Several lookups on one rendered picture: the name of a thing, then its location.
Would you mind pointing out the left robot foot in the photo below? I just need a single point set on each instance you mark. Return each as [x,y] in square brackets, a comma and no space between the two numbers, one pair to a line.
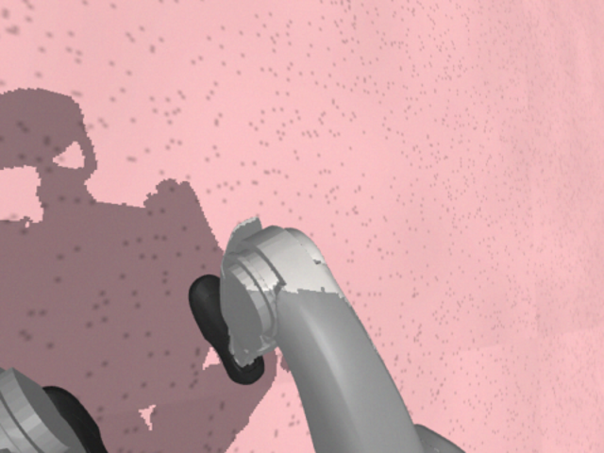
[78,418]

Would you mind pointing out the right robot foot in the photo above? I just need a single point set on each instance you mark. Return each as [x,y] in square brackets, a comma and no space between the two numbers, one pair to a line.
[204,299]

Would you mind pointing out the right robot hand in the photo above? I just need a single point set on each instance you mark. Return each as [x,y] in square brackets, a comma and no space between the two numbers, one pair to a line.
[435,443]

